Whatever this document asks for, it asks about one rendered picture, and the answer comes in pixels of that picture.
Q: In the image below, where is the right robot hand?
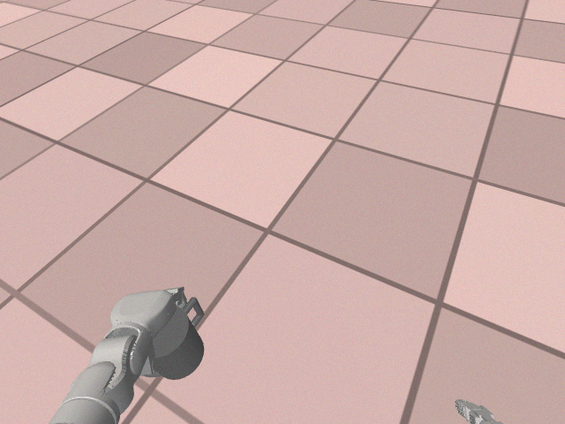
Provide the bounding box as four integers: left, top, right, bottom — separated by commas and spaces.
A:
455, 399, 503, 424

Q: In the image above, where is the mug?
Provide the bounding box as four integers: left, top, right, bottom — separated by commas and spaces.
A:
153, 297, 204, 380

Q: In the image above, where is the left robot arm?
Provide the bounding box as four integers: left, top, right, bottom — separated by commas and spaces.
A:
49, 322, 153, 424

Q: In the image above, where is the left robot hand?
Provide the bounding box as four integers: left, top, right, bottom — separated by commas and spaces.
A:
110, 287, 187, 377

